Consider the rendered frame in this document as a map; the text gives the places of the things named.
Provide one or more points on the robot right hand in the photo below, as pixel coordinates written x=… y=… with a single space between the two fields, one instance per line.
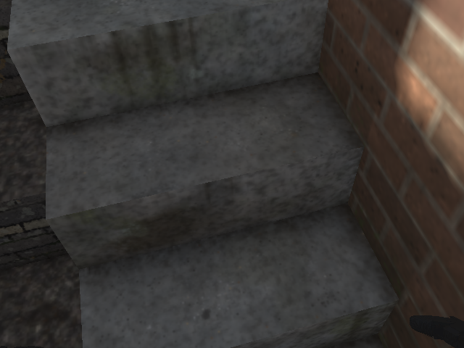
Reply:
x=451 y=330

